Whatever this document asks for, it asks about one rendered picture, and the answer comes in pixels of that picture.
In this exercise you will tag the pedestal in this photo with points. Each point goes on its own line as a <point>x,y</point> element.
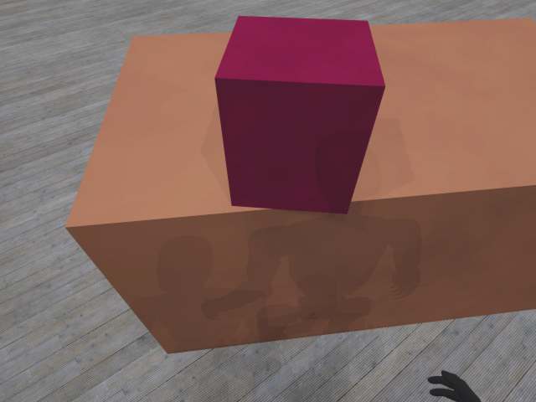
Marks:
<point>441,225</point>

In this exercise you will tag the carton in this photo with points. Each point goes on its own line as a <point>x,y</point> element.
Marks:
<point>298,99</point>

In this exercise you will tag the right robot hand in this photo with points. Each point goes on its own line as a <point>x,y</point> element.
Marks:
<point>461,393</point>

